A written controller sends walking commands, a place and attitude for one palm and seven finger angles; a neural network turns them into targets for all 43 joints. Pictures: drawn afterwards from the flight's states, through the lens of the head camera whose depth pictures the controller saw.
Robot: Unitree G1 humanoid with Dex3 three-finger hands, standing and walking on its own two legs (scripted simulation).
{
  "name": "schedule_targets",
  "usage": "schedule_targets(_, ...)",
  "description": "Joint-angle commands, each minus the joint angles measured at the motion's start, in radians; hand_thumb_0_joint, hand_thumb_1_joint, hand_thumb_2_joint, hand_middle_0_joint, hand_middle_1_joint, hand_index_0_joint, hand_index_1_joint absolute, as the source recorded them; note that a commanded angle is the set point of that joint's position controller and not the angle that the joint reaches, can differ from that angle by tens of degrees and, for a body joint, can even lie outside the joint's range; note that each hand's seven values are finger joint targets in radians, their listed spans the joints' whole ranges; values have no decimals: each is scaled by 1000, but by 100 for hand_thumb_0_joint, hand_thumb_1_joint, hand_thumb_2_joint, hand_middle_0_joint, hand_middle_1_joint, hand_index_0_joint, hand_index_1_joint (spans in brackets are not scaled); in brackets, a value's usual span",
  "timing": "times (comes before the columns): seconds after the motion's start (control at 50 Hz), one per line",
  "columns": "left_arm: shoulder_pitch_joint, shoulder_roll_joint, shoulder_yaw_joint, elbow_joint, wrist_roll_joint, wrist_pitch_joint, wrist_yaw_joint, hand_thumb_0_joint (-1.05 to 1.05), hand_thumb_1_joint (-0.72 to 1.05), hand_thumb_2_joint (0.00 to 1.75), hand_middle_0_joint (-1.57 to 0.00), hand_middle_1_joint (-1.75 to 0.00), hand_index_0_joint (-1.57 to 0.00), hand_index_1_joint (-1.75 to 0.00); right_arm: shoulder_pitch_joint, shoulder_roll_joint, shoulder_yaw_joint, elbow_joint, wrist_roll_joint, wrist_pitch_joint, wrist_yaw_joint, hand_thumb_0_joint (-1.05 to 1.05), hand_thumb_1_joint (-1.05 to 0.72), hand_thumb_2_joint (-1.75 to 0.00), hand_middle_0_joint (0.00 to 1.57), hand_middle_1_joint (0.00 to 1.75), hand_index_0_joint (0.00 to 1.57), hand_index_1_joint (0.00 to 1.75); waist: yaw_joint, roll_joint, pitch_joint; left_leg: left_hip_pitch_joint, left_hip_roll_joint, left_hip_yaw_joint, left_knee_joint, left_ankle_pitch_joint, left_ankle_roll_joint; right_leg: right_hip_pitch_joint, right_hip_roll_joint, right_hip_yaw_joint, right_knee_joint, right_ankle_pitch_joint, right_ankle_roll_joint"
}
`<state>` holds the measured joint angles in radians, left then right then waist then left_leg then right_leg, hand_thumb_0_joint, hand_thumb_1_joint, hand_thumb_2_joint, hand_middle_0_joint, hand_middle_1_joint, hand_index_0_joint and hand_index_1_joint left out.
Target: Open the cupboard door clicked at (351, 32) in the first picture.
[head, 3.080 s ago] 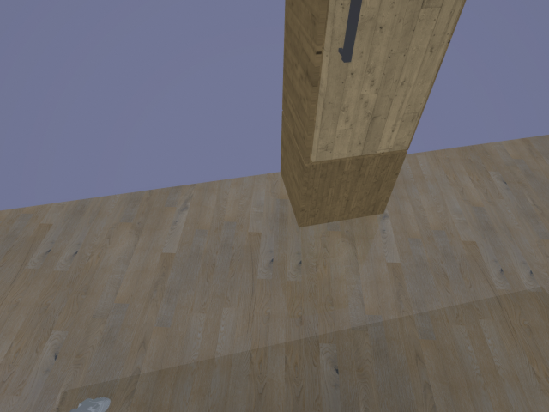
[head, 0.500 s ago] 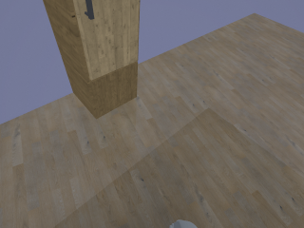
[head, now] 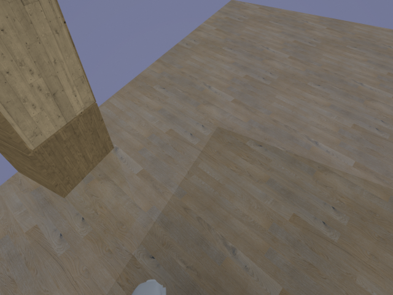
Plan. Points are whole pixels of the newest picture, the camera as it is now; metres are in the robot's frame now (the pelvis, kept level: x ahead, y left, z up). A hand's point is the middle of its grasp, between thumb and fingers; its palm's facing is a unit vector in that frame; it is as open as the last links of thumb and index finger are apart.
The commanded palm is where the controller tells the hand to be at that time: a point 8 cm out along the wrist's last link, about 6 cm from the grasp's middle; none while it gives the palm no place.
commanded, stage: walk to a spot facing it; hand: left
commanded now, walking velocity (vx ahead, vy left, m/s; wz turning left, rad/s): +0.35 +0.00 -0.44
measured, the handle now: out of the picture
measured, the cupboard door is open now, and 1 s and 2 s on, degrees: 0 0 0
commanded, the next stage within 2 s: turn to face it in 1.26 s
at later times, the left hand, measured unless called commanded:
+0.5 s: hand (137, 221) +0.33 +0.18 -0.16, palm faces -0.26 -0.95 -0.18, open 7.4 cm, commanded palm none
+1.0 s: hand (169, 182) +0.47 +0.11 -0.18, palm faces -0.31 -0.93 -0.18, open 7.3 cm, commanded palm none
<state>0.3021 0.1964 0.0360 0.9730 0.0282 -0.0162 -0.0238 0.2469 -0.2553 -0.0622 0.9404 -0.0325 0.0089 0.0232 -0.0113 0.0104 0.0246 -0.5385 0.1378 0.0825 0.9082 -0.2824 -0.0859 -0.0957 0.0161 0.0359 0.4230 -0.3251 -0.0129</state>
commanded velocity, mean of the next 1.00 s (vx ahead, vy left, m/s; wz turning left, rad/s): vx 0.36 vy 0.00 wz -0.28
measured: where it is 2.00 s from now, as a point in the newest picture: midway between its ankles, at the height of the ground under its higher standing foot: (226, 216)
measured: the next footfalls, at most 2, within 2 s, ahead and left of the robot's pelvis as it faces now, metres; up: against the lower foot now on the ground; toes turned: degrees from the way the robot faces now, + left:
left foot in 0.12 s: +0.19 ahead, +0.15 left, +0.00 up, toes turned +4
right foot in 0.62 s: +0.34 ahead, -0.16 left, +0.00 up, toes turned -27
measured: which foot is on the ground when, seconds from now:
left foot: up 0.00-0.10, down 0.12-0.64, up 0.66-1.00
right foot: down 0.00-0.14, up 0.16-0.60, down 0.62-1.00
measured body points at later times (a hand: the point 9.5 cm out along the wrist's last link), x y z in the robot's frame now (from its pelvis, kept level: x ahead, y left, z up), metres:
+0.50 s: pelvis +0.19 +0.03 +0.00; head +0.21 +0.02 +0.45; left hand +0.34 +0.23 -0.14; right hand +0.08 -0.18 -0.15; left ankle +0.15 +0.14 -0.74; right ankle +0.24 -0.13 -0.69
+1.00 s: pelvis +0.40 -0.06 +0.00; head +0.41 -0.05 +0.45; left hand +0.49 +0.16 -0.16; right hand +0.41 -0.32 -0.14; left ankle +0.54 +0.01 -0.72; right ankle +0.30 -0.14 -0.74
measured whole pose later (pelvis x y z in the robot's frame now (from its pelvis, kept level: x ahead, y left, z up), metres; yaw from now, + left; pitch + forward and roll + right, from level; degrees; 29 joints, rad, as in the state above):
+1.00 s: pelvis +0.40 -0.06 +0.00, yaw -22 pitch +0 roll -3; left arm 0.32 0.19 0.05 1.07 0.03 -0.05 0.00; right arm 0.15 -0.17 -0.05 0.98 -0.03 -0.03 0.03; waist 0.02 0.01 0.01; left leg -0.50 0.15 0.12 0.73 -0.21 -0.04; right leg -0.08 0.03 -0.10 0.41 -0.32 -0.02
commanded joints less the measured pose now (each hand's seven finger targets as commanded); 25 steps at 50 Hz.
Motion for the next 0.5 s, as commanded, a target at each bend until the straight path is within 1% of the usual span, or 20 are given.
schedule_targets(0.0, -10, 228, 65, -46, 1, -33, 21, 0, 90, 90, -20, -30, -20, -30, -100, -51, -13, -123, 13, -47, 6, 0, -90, -90, 20, 30, 20, 30, 21, -177, 69, 41, -28, 5, -158, 20, 16, -100, -225, 219, -173, 85, -146)
schedule_targets(0.02, -12, 228, 68, -46, 1, -31, 22, 0, 90, 90, -20, -30, -20, -30, -96, -52, -12, -121, 15, -53, 4, 0, -90, -90, 20, 30, 20, 30, 20, -176, 68, 100, -40, 10, -199, 14, 22, -121, -220, 228, -157, 96, -144)
schedule_targets(0.04, -30, 230, 71, -45, -1, -29, 23, 0, 90, 90, -20, -30, -20, -30, -58, -56, -14, -112, 16, -59, 0, 0, -90, -90, 20, 30, 20, 30, -4, -168, 58, 178, -52, 17, -261, 28, 26, -140, -209, 223, -122, 109, -133)
schedule_targets(0.06, -36, 222, 73, -45, -5, -27, 21, 0, 90, 90, -20, -30, -20, -30, 1, -71, -17, -87, 15, -64, -8, 0, -90, -90, 20, 30, 20, 30, -31, -129, 35, 309, -74, 39, -334, 71, 28, -184, -176, 202, -57, 127, -114)
schedule_targets(0.08, -41, 196, 70, -46, -8, -26, 18, 0, 90, 90, -20, -30, -20, -30, 129, -111, -27, -45, 12, -72, -24, 0, -90, -90, 20, 30, 20, 30, -87, -41, -21, 502, -63, 19, -406, 58, 37, -247, -114, 165, 125, 205, -87)
schedule_targets(0.1, -20, 120, 64, -56, -15, -20, 10, 0, 90, 90, -20, -30, -20, -30, 287, -221, -53, -4, -3, -79, -36, 0, -90, -90, 20, 30, 20, 30, -143, 231, -136, 683, 157, -246, -499, -99, 87, -371, 9, 54, 446, 9, -39)
schedule_targets(0.12, 9, 76, 51, -82, -20, -20, 1, 0, 90, 90, -20, -30, -20, -30, 354, -278, -50, 8, -8, -76, -39, 0, -90, -90, 20, 30, 20, 30, -128, 395, -161, 716, 368, -551, -669, -252, 165, -532, 73, -29, 725, -273, -3)
schedule_targets(0.14, -14, 106, 58, -72, -12, -18, 4, 0, 90, 90, -20, -30, -20, -30, 267, -229, -37, 4, -1, -70, -42, 0, -90, -90, 20, 30, 20, 30, -105, 309, -133, 591, 392, -589, -741, -463, 176, -548, 5, 29, 848, -222, -18)
schedule_targets(0.16, -69, 106, 62, -72, -7, -16, -6, 0, 90, 90, -20, -30, -20, -30, 181, -180, -28, -17, 3, -72, -43, 0, -90, -90, 20, 30, 20, 30, -83, 225, -16, 458, 358, -522, -767, -504, 179, -574, -43, 10, 901, -133, -21)
schedule_targets(0.18, -86, 97, 64, -64, 0, -12, -18, 0, 90, 90, -20, -30, -20, -30, 123, -122, -13, -21, 1, -78, -44, 0, -90, -90, 20, 30, 20, 30, -52, 163, 64, 361, 311, -417, -772, -421, 168, -573, -82, -1, 899, -53, -17)
schedule_targets(0.2, -57, 85, 62, -48, 3, -6, -26, 0, 90, 90, -20, -30, -20, -30, 74, -82, -4, -18, 3, -85, -46, 0, -90, -90, 20, 30, 20, 30, -13, 120, 72, 326, 279, -295, -758, -316, 152, -544, -106, -15, 873, -4, -9)
schedule_targets(0.22, -25, 62, 61, -36, 6, 7, -28, 0, 90, 90, -20, -30, -20, -30, 63, -66, -1, -14, 3, -90, -47, 0, -90, -90, 20, 30, 20, 30, 7, 127, 66, 299, 244, -192, -750, -222, 139, -517, -107, -24, 859, 34, 2)
schedule_targets(0.26, -14, 43, 61, -34, 6, 23, -27, 0, 90, 90, -20, -30, -20, -30, 78, -49, -1, 2, 6, -98, -49, 0, -90, -90, 20, 30, 20, 30, 18, 120, 51, 286, 217, -78, -749, -127, 150, -498, -120, -41, 816, 82, 13)
schedule_targets(0.28, -26, 38, 61, -39, 6, 28, -27, 0, 90, 90, -20, -30, -20, -30, 86, -47, -2, 12, 7, -99, -49, 0, -90, -90, 20, 30, 20, 30, 19, 122, 59, 292, 216, -57, -754, -108, 162, -512, -129, -46, 777, 99, 20)
schedule_targets(0.32, -66, 25, 61, -56, 10, 29, -29, 0, 90, 90, -20, -30, -20, -30, 123, -43, -9, 36, 7, -103, -49, 0, -90, -90, 20, 30, 20, 30, 10, 69, 54, 366, 218, -26, -759, -36, 179, -561, -138, -57, 709, 136, 31)
schedule_targets(0.38, -144, 15, 55, -79, 10, 29, -31, 0, 90, 90, -20, -30, -20, -30, 159, -49, -15, 64, 6, -102, -46, 0, -90, -90, 20, 30, 20, 30, -7, 86, 66, 448, 226, 36, -758, 27, 197, -591, -155, -86, 552, 152, 44)
schedule_targets(0.4, -188, 16, 52, -90, 10, 26, -30, 0, 90, 90, -20, -30, -20, -30, 179, -42, -17, 75, 5, -100, -45, 0, -90, -90, 20, 30, 20, 30, -26, 80, 77, 459, 231, 39, -753, 48, 200, -585, -157, -95, 490, 150, 42)
schedule_targets(0.42, -223, 9, 49, -100, 10, 23, -31, 0, 90, 90, -20, -30, -20, -30, 195, -42, -16, 82, 3, -98, -43, 0, -90, -90, 20, 30, 20, 30, -33, 76, 89, 458, 227, 64, -745, 85, 199, -564, -154, -107, 428, 148, 40)
schedule_targets(0.44, -247, 5, 47, -104, 9, 19, -31, 0, 90, 90, -20, -30, -20, -30, 205, -45, -16, 92, 0, -96, -42, 0, -90, -90, 20, 30, 20, 30, -40, 75, 92, 470, 227, 83, -731, 123, 198, -539, -142, -127, 370, 134, 35)
schedule_targets(0.48, -263, 3, 44, -106, 6, 12, -28, 0, 90, 90, -20, -30, -20, -30, 209, -57, -18, 102, -3, -91, -38, 0, -90, -90, 20, 30, 20, 30, -43, 110, 89, 487, 230, 117, -696, 187, 190, -486, -116, -153, 298, 125, 20)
